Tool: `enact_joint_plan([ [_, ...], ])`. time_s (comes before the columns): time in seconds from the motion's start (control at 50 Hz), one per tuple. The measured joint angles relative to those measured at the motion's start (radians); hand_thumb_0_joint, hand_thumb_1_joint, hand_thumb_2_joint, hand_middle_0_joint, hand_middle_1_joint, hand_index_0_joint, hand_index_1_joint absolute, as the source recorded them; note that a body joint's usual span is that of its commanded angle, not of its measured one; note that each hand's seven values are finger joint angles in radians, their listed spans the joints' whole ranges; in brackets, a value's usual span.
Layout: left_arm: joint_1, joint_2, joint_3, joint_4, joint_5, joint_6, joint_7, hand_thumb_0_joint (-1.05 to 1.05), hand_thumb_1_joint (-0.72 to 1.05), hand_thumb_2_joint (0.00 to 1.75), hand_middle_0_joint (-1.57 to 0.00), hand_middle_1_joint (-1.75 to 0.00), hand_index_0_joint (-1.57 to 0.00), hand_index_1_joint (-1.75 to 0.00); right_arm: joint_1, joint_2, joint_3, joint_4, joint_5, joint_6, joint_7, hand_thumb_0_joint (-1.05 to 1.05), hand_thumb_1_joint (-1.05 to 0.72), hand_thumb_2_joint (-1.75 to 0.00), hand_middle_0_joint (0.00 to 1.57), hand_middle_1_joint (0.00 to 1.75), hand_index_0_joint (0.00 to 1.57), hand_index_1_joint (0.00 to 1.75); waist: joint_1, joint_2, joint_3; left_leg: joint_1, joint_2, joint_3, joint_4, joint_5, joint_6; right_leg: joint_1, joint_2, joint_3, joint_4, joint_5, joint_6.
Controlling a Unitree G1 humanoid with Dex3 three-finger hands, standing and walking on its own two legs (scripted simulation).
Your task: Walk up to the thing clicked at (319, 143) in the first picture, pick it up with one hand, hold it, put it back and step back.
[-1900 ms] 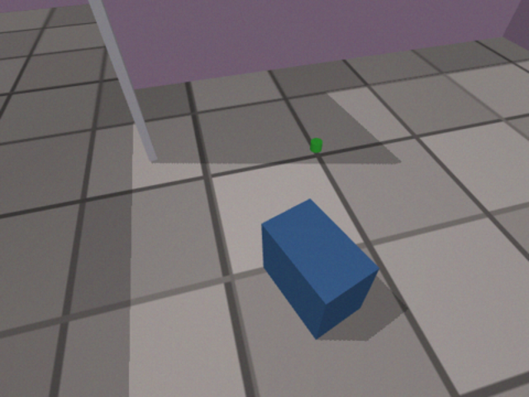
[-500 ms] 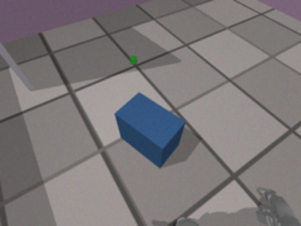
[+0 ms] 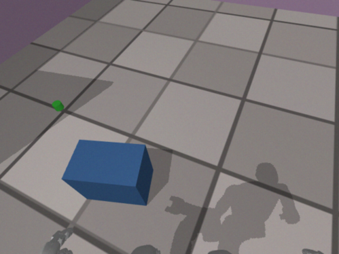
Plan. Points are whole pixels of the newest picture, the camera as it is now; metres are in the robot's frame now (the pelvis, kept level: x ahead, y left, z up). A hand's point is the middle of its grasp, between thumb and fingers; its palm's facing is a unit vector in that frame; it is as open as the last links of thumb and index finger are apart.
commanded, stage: walk up
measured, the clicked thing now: (58, 105) +1.30 +0.92 -0.73
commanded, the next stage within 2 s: none
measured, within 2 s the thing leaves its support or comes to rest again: neither
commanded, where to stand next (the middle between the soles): +0.04 -0.02 m, yaw -51 degrees
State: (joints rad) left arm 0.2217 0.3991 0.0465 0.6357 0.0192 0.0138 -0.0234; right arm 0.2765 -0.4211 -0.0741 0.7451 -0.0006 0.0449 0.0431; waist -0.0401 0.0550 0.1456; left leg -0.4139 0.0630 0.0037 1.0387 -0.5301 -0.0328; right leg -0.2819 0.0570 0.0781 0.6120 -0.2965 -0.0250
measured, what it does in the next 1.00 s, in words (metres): steps on the spot, turning right: left foot, then right foot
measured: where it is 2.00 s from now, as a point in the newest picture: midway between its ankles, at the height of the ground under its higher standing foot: outside the picture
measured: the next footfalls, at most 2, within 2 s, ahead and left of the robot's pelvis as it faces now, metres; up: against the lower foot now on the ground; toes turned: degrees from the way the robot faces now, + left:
left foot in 0.18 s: +0.14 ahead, +0.14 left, +0.00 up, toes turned -12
right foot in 0.58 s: -0.03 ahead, -0.11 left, +0.00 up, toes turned -29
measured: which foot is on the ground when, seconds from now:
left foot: up 0.00-0.16, down 0.18-0.60, up 0.62-0.86, down 0.88-1.00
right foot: down 0.00-0.20, up 0.22-0.56, down 0.58-0.92, up 0.94-1.00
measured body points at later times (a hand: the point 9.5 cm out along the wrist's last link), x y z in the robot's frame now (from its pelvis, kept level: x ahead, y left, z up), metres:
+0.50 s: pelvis +0.01 +0.05 +0.00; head +0.06 +0.04 +0.45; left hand +0.23 +0.29 -0.12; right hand -0.07 -0.29 -0.08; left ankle +0.10 +0.14 -0.73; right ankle -0.06 -0.11 -0.69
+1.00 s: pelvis +0.00 +0.04 -0.02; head +0.03 +0.03 +0.43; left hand +0.29 +0.22 -0.13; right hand -0.13 -0.25 -0.12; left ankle +0.10 +0.10 -0.73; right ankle -0.07 -0.08 -0.68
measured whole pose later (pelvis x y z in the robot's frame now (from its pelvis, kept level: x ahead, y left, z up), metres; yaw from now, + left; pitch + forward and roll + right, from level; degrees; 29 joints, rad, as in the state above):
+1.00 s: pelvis +0.00 +0.04 -0.02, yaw -41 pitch -3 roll +0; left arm 0.26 0.42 0.04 0.78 0.01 0.02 0.01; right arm 0.26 -0.38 -0.03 0.77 -0.03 -0.02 0.02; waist -0.02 -0.02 0.12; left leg -0.37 0.04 0.07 0.79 -0.37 0.02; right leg -0.48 0.09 0.15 1.09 -0.51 -0.01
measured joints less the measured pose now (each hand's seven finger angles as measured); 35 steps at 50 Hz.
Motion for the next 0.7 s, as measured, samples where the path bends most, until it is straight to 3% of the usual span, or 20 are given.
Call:
enact_joint_plan([
  [0.1, 0.018, -0.016, -0.014, -0.029, 0.015, 0.020, -0.008, 0.01, 0.90, 0.90, -0.20, -0.30, -0.21, -0.30, -0.023, -0.002, 0.006, -0.019, -0.004, -0.021, -0.016, 0.01, -0.90, -0.90, 0.20, 0.30, 0.21, 0.30, 0.017, -0.014, -0.017, -0.058, -0.008, -0.038, -0.101, 0.081, 0.000, -0.020, 0.031, 0.096, 0.030, -0.010, 0.022],
  [0.16, 0.020, -0.009, -0.014, -0.038, 0.020, 0.031, -0.013, 0.01, 0.90, 0.90, -0.20, -0.30, -0.21, -0.30, -0.033, -0.001, 0.002, -0.019, 0.000, -0.034, -0.034, 0.01, -0.90, -0.90, 0.20, 0.30, 0.21, 0.30, 0.027, -0.036, -0.027, -0.026, -0.039, -0.037, -0.226, 0.119, 0.023, -0.046, 0.049, 0.153, 0.079, -0.033, 0.039],
  [0.2, 0.015, 0.011, -0.006, -0.038, 0.013, 0.045, -0.010, 0.01, 0.90, 0.90, -0.20, -0.30, -0.21, -0.30, -0.029, 0.010, -0.001, -0.029, -0.004, -0.047, -0.043, 0.01, -0.90, -0.90, 0.20, 0.30, 0.21, 0.30, 0.021, -0.072, -0.032, 0.011, -0.066, -0.024, -0.325, 0.245, 0.042, -0.080, 0.051, 0.181, 0.156, -0.067, 0.046],
  [0.22, 0.005, 0.019, 0.003, -0.028, 0.013, 0.052, -0.004, 0.01, 0.90, 0.90, -0.20, -0.30, -0.21, -0.30, -0.027, 0.021, 0.002, -0.034, -0.011, -0.052, -0.048, 0.00, -0.90, -0.90, 0.20, 0.30, 0.21, 0.30, 0.023, -0.095, -0.029, 0.009, -0.066, -0.002, -0.311, 0.249, 0.042, -0.108, 0.055, 0.186, 0.226, -0.117, 0.041],
  [0.28, -0.009, 0.044, 0.014, 0.003, 0.017, 0.065, 0.006, 0.01, 0.90, 0.90, -0.20, -0.30, -0.21, -0.30, -0.033, 0.038, 0.017, -0.038, -0.012, -0.056, -0.044, 0.00, -0.90, -0.90, 0.20, 0.30, 0.21, 0.30, 0.023, -0.118, -0.010, 0.031, -0.022, 0.046, -0.313, 0.232, 0.044, -0.207, 0.060, 0.098, 0.491, -0.198, 0.039],
  [0.34, -0.002, 0.062, 0.029, 0.026, 0.005, 0.066, -0.016, 0.01, 0.90, 0.90, -0.20, -0.30, -0.21, -0.30, -0.020, 0.045, 0.022, -0.045, -0.019, -0.062, -0.046, 0.00, -0.90, -0.90, 0.20, 0.30, 0.21, 0.30, 0.014, -0.125, -0.004, 0.058, 0.014, 0.077, -0.370, 0.256, 0.043, -0.251, 0.024, 0.043, 0.610, -0.139, 0.033],
  [0.4, 0.022, 0.061, 0.033, 0.039, -0.003, 0.066, -0.040, 0.01, 0.91, 0.90, -0.20, -0.30, -0.20, -0.30, 0.005, 0.028, 0.024, -0.050, -0.025, -0.070, -0.043, 0.00, -0.90, -0.90, 0.20, 0.30, 0.21, 0.30, 0.010, -0.116, -0.013, 0.072, 0.041, 0.112, -0.413, 0.275, 0.043, -0.232, -0.023, 0.030, 0.533, -0.106, 0.039],
  [0.5, 0.057, 0.048, 0.024, 0.067, -0.002, 0.062, -0.049, 0.01, 0.91, 0.90, -0.20, -0.30, -0.20, -0.30, 0.044, -0.023, 0.017, -0.063, -0.032, -0.070, -0.031, 0.00, -0.90, -0.90, 0.20, 0.30, 0.21, 0.30, 0.003, -0.080, -0.025, 0.064, 0.097, 0.169, -0.384, 0.253, 0.037, -0.153, -0.082, -0.027, 0.319, -0.156, 0.038],
  [0.58, 0.077, 0.042, 0.030, 0.091, -0.001, 0.037, -0.036, 0.01, 0.90, 0.90, -0.20, -0.30, -0.21, -0.30, 0.061, -0.056, 0.007, -0.065, -0.027, -0.052, -0.025, 0.00, -0.90, -0.90, 0.20, 0.30, 0.21, 0.30, -0.004, -0.048, -0.043, 0.020, 0.153, 0.194, -0.277, 0.198, 0.015, -0.047, -0.070, -0.087, 0.104, -0.108, 0.014],
  [0.6, 0.075, 0.031, 0.034, 0.099, 0.003, 0.027, -0.030, 0.01, 0.90, 0.90, -0.20, -0.30, -0.21, -0.30, 0.060, -0.066, 0.001, -0.059, -0.023, -0.044, -0.027, 0.00, -0.90, -0.90, 0.20, 0.30, 0.21, 0.30, -0.005, -0.019, -0.037, 0.002, 0.179, 0.178, -0.227, 0.176, 0.029, -0.041, -0.046, -0.093, 0.099, -0.079, 0.020],
  [0.62, 0.075, 0.023, 0.035, 0.102, 0.009, 0.021, -0.025, 0.01, 0.90, 0.90, -0.20, -0.30, -0.21, -0.30, 0.056, -0.067, -0.004, -0.046, -0.016, -0.033, -0.032, 0.00, -0.90, -0.90, 0.20, 0.30, 0.21, 0.30, -0.006, -0.004, -0.033, -0.019, 0.169, 0.135, -0.170, 0.119, 0.033, -0.047, -0.035, -0.094, 0.123, -0.084, 0.022],
  [0.66, 0.085, 0.012, 0.028, 0.100, 0.012, 0.012, -0.019, 0.01, 0.90, 0.90, -0.20, -0.30, -0.21, -0.30, 0.039, -0.057, -0.002, -0.011, -0.004, -0.011, -0.044, 0.01, -0.90, -0.90, 0.20, 0.30, 0.21, 0.30, 0.015, -0.009, -0.038, -0.056, 0.101, 0.065, -0.051, 0.019, 0.033, -0.065, -0.031, -0.059, 0.154, -0.096, 0.015],
  [0.7, 0.094, -0.002, 0.017, 0.103, 0.007, 0.007, -0.009, 0.01, 0.90, 0.90, -0.20, -0.30, -0.21, -0.30, 0.024, -0.049, 0.005, 0.012, 0.003, -0.011, -0.046, 0.01, -0.90, -0.90, 0.20, 0.30, 0.21, 0.30, 0.029, -0.002, -0.041, -0.078, 0.055, 0.027, 0.007, 0.021, 0.037, -0.062, -0.022, -0.029, 0.143, -0.085, 0.014],
])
